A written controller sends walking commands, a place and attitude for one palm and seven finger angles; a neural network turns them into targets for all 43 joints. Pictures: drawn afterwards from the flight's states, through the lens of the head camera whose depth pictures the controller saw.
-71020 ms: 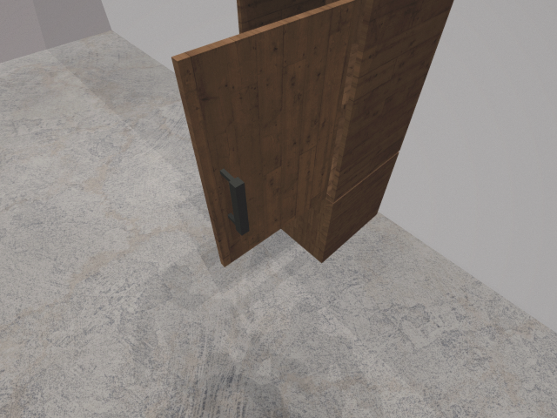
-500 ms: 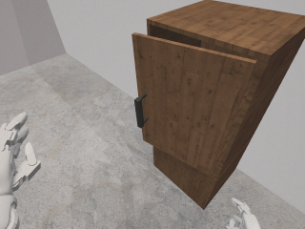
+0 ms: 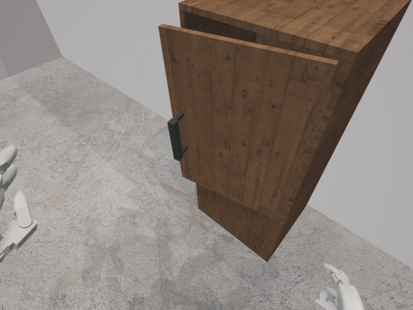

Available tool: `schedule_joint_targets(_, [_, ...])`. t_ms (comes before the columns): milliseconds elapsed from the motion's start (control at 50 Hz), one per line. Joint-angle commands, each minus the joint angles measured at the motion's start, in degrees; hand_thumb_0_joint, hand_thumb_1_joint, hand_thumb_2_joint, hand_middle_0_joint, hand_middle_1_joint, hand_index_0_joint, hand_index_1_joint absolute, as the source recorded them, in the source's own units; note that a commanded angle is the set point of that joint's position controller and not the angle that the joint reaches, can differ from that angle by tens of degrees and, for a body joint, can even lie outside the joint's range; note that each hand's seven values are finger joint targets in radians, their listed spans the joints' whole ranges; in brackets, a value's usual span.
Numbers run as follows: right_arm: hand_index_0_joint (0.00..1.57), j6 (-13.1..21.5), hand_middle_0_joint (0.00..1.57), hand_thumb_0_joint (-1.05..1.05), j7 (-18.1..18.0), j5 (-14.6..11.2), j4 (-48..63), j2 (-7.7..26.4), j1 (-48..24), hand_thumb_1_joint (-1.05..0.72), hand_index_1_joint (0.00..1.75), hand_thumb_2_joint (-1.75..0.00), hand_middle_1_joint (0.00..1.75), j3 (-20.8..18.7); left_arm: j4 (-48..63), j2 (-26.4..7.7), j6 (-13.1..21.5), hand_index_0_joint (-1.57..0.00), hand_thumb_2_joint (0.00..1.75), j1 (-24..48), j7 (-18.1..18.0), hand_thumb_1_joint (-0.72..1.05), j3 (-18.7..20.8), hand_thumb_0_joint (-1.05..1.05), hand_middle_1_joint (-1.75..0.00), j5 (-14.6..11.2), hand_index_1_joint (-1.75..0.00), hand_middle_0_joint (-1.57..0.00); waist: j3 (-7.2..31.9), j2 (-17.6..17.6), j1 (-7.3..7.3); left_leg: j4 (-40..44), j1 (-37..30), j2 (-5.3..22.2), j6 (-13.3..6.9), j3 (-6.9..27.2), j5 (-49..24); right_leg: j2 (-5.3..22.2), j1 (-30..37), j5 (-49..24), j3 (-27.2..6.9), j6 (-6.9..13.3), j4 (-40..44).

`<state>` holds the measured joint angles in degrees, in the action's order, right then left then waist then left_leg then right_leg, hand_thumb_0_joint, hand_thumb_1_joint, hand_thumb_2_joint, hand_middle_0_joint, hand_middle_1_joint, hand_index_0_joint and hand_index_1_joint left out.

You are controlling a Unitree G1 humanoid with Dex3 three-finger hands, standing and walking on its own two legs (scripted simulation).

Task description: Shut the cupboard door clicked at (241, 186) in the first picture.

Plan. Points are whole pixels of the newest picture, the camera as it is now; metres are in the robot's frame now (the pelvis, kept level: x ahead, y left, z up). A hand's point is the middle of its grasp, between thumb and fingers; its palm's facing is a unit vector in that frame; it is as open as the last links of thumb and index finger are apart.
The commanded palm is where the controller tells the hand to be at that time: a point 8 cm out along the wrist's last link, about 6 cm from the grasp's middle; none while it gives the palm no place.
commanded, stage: step back with the hand held close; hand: left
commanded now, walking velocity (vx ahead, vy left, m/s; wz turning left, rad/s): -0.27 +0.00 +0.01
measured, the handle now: (179, 136) +0.63 +0.13 -0.08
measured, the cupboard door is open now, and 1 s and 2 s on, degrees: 11 11 11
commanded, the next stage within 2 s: stop stepping back and stand still in 1.20 s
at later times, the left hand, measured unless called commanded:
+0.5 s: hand out of the picture +0.13 +0.27 +0.16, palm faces +0.49 -0.76 -0.43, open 7.4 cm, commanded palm +0.07 +0.30 +0.18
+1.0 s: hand out of the picture +0.07 +0.29 +0.17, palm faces +0.51 -0.72 -0.48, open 7.4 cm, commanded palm +0.00 +0.32 +0.18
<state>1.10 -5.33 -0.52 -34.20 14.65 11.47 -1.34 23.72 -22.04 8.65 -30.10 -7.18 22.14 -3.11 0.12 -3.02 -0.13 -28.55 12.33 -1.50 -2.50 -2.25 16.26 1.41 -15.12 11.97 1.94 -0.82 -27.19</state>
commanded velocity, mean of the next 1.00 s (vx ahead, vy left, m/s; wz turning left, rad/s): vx -0.34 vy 0.00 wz -0.03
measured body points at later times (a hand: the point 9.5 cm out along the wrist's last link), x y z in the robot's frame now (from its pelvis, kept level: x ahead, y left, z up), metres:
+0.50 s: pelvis -0.06 +0.00 -0.02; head -0.07 +0.01 +0.43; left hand +0.10 +0.31 +0.19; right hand +0.09 -0.25 -0.09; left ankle -0.01 +0.09 -0.74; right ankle +0.02 -0.13 -0.74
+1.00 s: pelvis -0.11 +0.00 -0.02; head -0.11 +0.04 +0.43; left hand +0.04 +0.33 +0.20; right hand +0.06 -0.23 -0.09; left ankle -0.01 +0.09 -0.74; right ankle -0.10 -0.14 -0.70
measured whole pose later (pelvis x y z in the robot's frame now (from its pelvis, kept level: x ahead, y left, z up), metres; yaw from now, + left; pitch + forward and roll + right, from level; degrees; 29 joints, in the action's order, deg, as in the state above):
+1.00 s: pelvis -0.11 +0.00 -0.02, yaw +5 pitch +1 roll -5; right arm 4.3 -4.7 0.4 -35.8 11.0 13.5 -1.6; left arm 30.7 -26.8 15.0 -30.3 -9.2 28.6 -0.9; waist 0.5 -0.8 1.8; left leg -37.7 28.7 2.3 -3.6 -0.6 9.8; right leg -4.7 -24.0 19.8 -0.6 -1.3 -50.0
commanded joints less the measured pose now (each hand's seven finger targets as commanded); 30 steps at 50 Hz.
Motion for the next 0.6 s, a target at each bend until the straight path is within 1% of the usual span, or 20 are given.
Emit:
schedule_joint_targets(0, [0.2, 1.94, 0.2, 0.0, -0.73, -0.13, 11.18, 6.03, -5.19, -0.9, 0.3, -0.9, 0.3, -1.96, 13.24, -12.59, 3.61, -0.2, 0.9, 1.01, -1.93, 0.9, 9.71, 0.0, -0.3, -0.25, -0.3, -0.2, 10.69, -1.23, -0.51, 4.11, 4.75, 7.69, 1.79, 6.17, -27.78, 2.71, 10.8, -23.41, -3.64, 1.51, -5.19])
schedule_joint_targets(40, [0.2, 1.57, 0.2, 0.0, -0.77, -0.14, 11.53, 6.15, -4.99, -0.9, 0.3, -0.9, 0.3, -2.1, 12.93, -12.78, 3.64, -0.2, 0.9, 0.14, -2.06, 0.9, 10.14, 0.0, -0.3, -0.23, -0.3, -0.2, 9.77, 0.14, -0.33, 4.85, 8.14, 8.09, 0.9, 6.67, -21.86, 2.66, 11.16, -21.75, -4.25, 1.29, -5.55])
schedule_joint_targets(80, [0.2, 1.46, 0.2, 0.0, -0.79, -0.14, 11.53, 6.19, -5.05, -0.9, 0.3, -0.9, 0.3, -2.04, 12.52, -12.27, 3.69, -0.2, 0.9, -0.61, -2.03, 0.9, 9.95, 0.0, -0.3, -0.13, -0.3, -0.2, 8.55, -0.01, -0.2, 5.85, 11.15, 8.33, 0.5, 7.4, -17.41, 2.59, 11.21, -19.73, -4.45, 1.22, -6.03])
schedule_joint_targets(100, [0.2, 1.44, 0.2, 0.0, -0.72, -0.23, 11.65, 6.35, -4.91, -0.9, 0.3, -0.9, 0.3, -1.99, 12.58, -12.17, 3.72, -0.2, 0.9, -0.46, -2.09, 0.9, 9.88, 0.0, -0.3, -0.12, -0.3, -0.2, 7.92, 0.06, -0.2, 6.59, 13.1, 8.59, 0.01, 7.78, -13.6, 2.21, 11.32, -17.42, -4.6, 0.97, -6.21])
schedule_joint_targets(140, [0.2, 1.8, 0.2, 0.0, -0.74, -0.21, 11.85, 6.62, -4.87, -0.9, 0.3, -0.9, 0.3, -1.92, 13.6, -12.03, 4.22, -0.2, 0.9, 0.45, -2.23, 0.9, 9.9, 0.0, -0.3, 0.3, -0.3, -0.2, 6.65, -1.79, -0.17, 8.75, 18.53, 9.29, -1.34, 8.62, -4.21, 1.25, 12.95, -13.2, -4.56, 0.39, -7.51])
schedule_joint_targets(160, [0.2, 2.05, 0.2, 0.0, -0.88, 0.02, 11.76, 6.94, -5.13, -0.9, 0.3, -0.9, 0.3, -2.01, 14.19, -13.43, 4.57, -0.2, 0.9, 1.12, -2.31, 0.9, 11.31, 0.0, -0.3, 0.68, -0.3, -0.2, 6.4, -2.48, -0.44, 9.9, 21.2, 9.49, -1.84, 9.52, -0.96, 0.74, 14.58, -12.9, -4.37, 0.23, -8.31])
schedule_joint_targets(200, [0.2, 2.25, 0.2, 0.0, -0.87, -0.12, 11.86, 6.53, -4.61, -0.9, 0.3, -0.9, 0.3, -1.72, 13.43, -11.91, 4.85, -0.2, 0.9, 1.41, -2.32, 0.9, 10.16, 0.0, -0.3, 0.86, -0.3, -0.2, 4.97, -1.69, -0.05, 10.31, 25.46, 9.57, -2.5, 9.33, 6.53, 0.84, 15.47, -11.01, -4.95, 0.21, -9.15])
schedule_joint_targets(240, [0.2, 2.62, 0.2, 0.0, -0.86, -0.11, 11.93, 6.71, -4.12, -0.9, 0.3, -0.9, 0.3, -1.7, 13.63, -11.98, 5.31, -0.2, 0.9, 3.2, -2.59, 0.9, 10.23, 0.0, -0.3, 1.35, -0.3, -0.2, 3.51, -1.54, 0.22, 10.18, 29.8, 9.11, -3.19, 9.25, 15.18, 1.13, 15.79, -7.8, -6.06, 0.35, -9.21])
schedule_joint_targets(260, [0.2, 2.87, 0.2, 0.0, -0.89, -0.05, 11.7, 6.98, -4.29, -0.9, 0.3, -0.9, 0.3, -1.82, 13.69, -12.98, 5.63, -0.2, 0.9, 3.97, -2.57, 0.9, 11.13, 0.0, -0.3, 1.77, -0.3, -0.2, 3.17, -1.28, 0.19, 10.1, 30.85, 8.84, -3.4, 9.81, 17.82, 1.18, 15.87, -6.63, -6.65, 0.5, -8.56])
schedule_joint_targets(300, [0.2, 3.26, 0.2, 0.0, -0.71, -0.18, 11.74, 6.6, -3.38, -0.9, 0.3, -0.9, 0.3, -1.68, 13.8, -11.73, 6.06, -0.2, 0.9, 4.7, -2.71, 0.9, 9.84, 0.0, -0.3, 1.96, -0.3, -0.2, 2.83, 0.57, 0.49, 7.18, 30.52, 7.5, -3.17, 8.82, 20.13, 2.2, 13.11, -2.01, -8.51, 1.04, -6.33])
schedule_joint_targets(340, [0.2, 3.76, 0.2, 0.0, -0.48, 0.02, 11.44, 6.61, -3.01, -0.9, 0.3, -0.9, 0.3, -1.72, 14.51, -11.86, 6.6, -0.2, 0.9, 5.81, -3.02, 0.9, 9.63, 0.0, -0.3, 2.14, -0.3, -0.2, 2.03, 1.86, 0.74, 4.19, 28.92, 6.16, -2.75, 8.46, 20.88, 3.49, 8.71, 4.2, -10.78, 1.92, -2.61])
schedule_joint_targets(360, [0.2, 4.1, 0.2, 0.0, -0.46, 0.26, 11.13, 6.98, -3.09, -0.9, 0.3, -0.9, 0.3, -1.85, 15.8, -13.39, 7.02, -0.2, 0.9, 6.62, -3.1, 0.9, 10.79, 0.0, -0.3, 2.41, -0.3, -0.2, 2.56, 1.64, 0.67, 3.98, 27.35, 6.13, -2.65, 8.9, 20.45, 3.79, 7.3, 6.07, -11.15, 2.18, -1.67])
schedule_joint_targets(380, [0.2, 4.39, 0.2, 0.0, -0.41, 0.23, 11.04, 6.3, -2.92, -0.9, 0.3, -0.9, 0.3, -1.43, 16.01, -12.28, 7.25, -0.2, 0.9, 6.52, -3.21, 0.9, 9.64, 0.0, -0.3, 2.21, -0.3, -0.2, 2.22, 1.84, 0.87, 3.73, 25.67, 5.91, -2.36, 8.83, 19.1, 4.02, 5.19, 7.18, -10.8, 2.35, -1.12])
schedule_joint_targets(420, [0.2, 4.88, 0.2, 0.0, -0.46, 0.4, 10.68, 6.47, -2.86, -0.9, 0.3, -0.9, 0.3, -1.38, 16.32, -12.66, 7.81, -0.2, 0.9, 6.36, -3.62, 0.9, 10.17, 0.0, -0.3, 2.26, -0.3, -0.2, 2.61, 0.32, 0.79, 5.24, 26.07, 6.71, -2.6, 9.43, 19.85, 2.99, 5.54, 7.82, -9.47, 1.86, -2.05])
schedule_joint_targets(440, [0.2, 5.17, 0.2, 0.0, -0.51, 0.45, 10.54, 6.58, -2.74, -0.9, 0.3, -0.9, 0.3, -1.45, 16.12, -12.77, 8.07, -0.2, 0.9, 5.78, -3.77, 0.9, 10.59, 0.0, -0.3, 2.37, -0.3, -0.2, 3.11, -0.27, 0.69, 5.95, 27.47, 7.11, -2.92, 9.79, 20.98, 2.35, 7.19, 7.32, -9.2, 1.6, -2.92])
schedule_joint_targets(460, [0.2, 5.46, 0.2, 0.0, -0.58, 0.46, 10.33, 7.12, -2.94, -0.9, 0.3, -0.9, 0.3, -1.61, 16.02, -13.36, 8.33, -0.2, 0.9, 5.82, -3.76, 0.9, 11.39, 0.0, -0.3, 2.72, -0.3, -0.2, 3.19, -2.13, 0.63, 8.12, 29.48, 8.01, -3.19, 11.08, 22.08, 1.38, 9.62, 6.04, -7.92, 1.29, -4.93])
schedule_joint_targets(480, [0.2, 5.64, 0.2, 0.0, -0.61, 0.5, 10.34, 6.71, -2.76, -0.9, 0.3, -0.9, 0.3, -1.37, 15.73, -12.42, 8.46, -0.2, 0.9, 5.25, -3.76, 0.9, 10.99, 0.0, -0.3, 2.67, -0.3, -0.2, 3.4, -2.94, 0.55, 9.73, 31.09, 8.93, -3.48, 11.55, 22.05, 0.5, 11.7, 3.3, -6.72, 0.92, -7.55])
schedule_joint_targets(520, [0.2, 5.9, 0.2, 0.0, -0.6, 0.4, 10.4, 7.08, -3.12, -0.9, 0.3, -0.9, 0.3, -1.63, 15.03, -12.21, 8.73, -0.2, 0.9, 5.04, -3.7, 0.9, 11.27, 0.0, -0.3, 2.93, -0.3, -0.2, 3.23, -5.51, 0.39, 11.8, 37.04, 11.11, -4.57, 12.76, 25.04, -1.34, 16.77, -1.17, -5.93, 0.23, -12.95])
schedule_joint_targets(560, [0.2, 6.13, 0.2, 0.0, -0.51, 0.62, 10.43, 7.39, -3.36, -0.9, 0.3, -0.9, 0.3, -1.94, 14.68, -12.79, 8.98, -0.2, 0.9, 5.9, -3.44, 0.9, 12.2, 0.0, -0.3, 3.52, -0.3, -0.2, 2.4, -6.87, 0.26, 12.21, 40.88, 11.77, -4.99, 13.33, 25.91, -2.37, 19.59, -5.63, -5.88, 0.1, -16.03])
schedule_joint_targets(580, [0.2, 6.26, 0.2, 0.0, -0.38, 0.44, 10.42, 6.81, -3.09, -0.9, 0.3, -0.9, 0.3, -1.88, 14.69, -12.09, 9.1, -0.2, 0.9, 5.54, -3.24, 0.9, 11.52, 0.0, -0.3, 3.27, -0.3, -0.2, 2.22, -5.12, 0.36, 10.55, 40.15, 11.28, -4.82, 12.87, 23.58, -2.24, 18.74, -8.24, -6.81, 0.27, -16.03])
